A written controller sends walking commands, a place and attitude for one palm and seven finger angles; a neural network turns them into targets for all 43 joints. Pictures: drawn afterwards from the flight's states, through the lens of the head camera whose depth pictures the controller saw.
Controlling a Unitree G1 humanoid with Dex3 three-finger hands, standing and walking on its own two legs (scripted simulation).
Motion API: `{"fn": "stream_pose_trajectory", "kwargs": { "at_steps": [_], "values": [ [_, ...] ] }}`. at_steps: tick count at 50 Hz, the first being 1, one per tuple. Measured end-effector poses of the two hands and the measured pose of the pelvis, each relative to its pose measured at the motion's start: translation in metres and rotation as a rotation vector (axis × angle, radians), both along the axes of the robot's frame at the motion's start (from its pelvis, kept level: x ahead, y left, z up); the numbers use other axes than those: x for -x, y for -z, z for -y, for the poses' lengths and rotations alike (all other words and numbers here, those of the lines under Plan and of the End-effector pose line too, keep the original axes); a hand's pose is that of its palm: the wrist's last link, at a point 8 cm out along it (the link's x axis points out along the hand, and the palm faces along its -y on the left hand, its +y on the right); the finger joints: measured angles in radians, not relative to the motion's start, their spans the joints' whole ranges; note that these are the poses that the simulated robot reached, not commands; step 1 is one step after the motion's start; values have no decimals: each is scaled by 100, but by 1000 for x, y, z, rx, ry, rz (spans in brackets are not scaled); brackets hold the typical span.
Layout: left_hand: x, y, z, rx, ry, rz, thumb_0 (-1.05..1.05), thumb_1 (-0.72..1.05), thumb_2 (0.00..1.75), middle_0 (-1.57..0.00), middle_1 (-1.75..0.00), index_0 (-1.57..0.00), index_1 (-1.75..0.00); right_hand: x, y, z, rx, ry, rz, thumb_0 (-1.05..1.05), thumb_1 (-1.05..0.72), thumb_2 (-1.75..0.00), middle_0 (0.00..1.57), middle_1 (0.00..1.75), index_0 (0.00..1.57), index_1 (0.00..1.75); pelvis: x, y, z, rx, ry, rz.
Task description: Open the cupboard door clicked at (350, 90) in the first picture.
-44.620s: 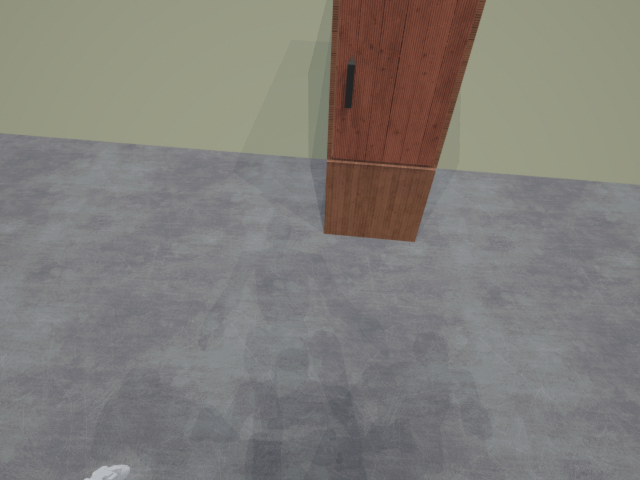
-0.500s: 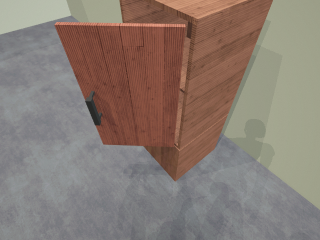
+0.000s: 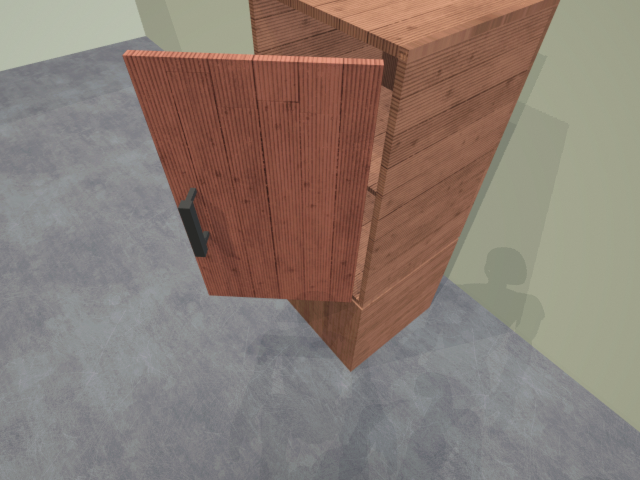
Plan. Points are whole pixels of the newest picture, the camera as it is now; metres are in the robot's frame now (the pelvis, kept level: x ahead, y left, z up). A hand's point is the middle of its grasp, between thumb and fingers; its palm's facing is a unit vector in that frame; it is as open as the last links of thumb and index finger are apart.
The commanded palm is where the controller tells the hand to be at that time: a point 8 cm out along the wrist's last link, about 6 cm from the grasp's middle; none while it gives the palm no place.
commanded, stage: shuffle to correct the standing spot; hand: left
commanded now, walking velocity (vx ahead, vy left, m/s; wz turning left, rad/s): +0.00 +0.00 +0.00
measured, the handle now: (196, 222) +0.55 +0.27 -0.06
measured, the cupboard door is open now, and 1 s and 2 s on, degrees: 48 48 48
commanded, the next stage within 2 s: come to a stop and stand still in 0.26 s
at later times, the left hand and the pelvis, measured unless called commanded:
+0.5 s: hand out of the picture +0.01 +0.24 -0.18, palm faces +0.04 -0.97 -0.22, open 7.4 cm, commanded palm none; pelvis -0.01 +0.05 -0.01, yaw +0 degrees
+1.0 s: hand out of the picture +0.04 +0.20 -0.17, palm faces +0.04 -0.96 -0.27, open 7.3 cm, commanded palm none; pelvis +0.00 +0.01 -0.01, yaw +2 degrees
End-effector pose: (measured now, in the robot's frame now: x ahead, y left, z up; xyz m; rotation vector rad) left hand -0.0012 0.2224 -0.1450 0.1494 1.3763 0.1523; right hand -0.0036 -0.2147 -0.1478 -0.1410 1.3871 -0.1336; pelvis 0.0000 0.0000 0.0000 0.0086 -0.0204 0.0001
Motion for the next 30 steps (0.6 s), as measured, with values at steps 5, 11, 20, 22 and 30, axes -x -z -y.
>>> {"fn": "stream_pose_trajectory", "kwargs": {
  "at_steps": [5,11,20,22,30],
  "values": [
    [-1,0,-3,-1,1,6,1,92,90,-20,-30,-20,-30,1,0,-2,0,0,-3,1,-91,-90,20,30,20,30,1,0,-2,1,0,1],
    [-1,0,-12,-12,-16,18,1,92,90,-20,-30,-20,-30,3,2,-6,1,-5,-15,1,-91,-90,20,30,20,30,4,2,-10,1,-4,-4],
    [4,8,-48,-23,-46,12,1,91,90,-20,-30,-20,-30,1,0,-25,29,-5,-2,1,-91,-90,20,30,20,30,8,8,-38,-7,-5,-11],
    [2,9,-57,-27,-40,3,1,91,90,-20,-30,-20,-30,2,-1,-32,34,-5,9,1,-91,-90,20,30,20,30,9,8,-44,-9,0,-12],
    [-22,3,-60,-9,-6,34,1,91,90,-20,-30,-20,-30,15,-4,-58,5,8,-13,1,-91,-90,20,30,20,30,4,2,-51,1,-8,-15]
  ]
}}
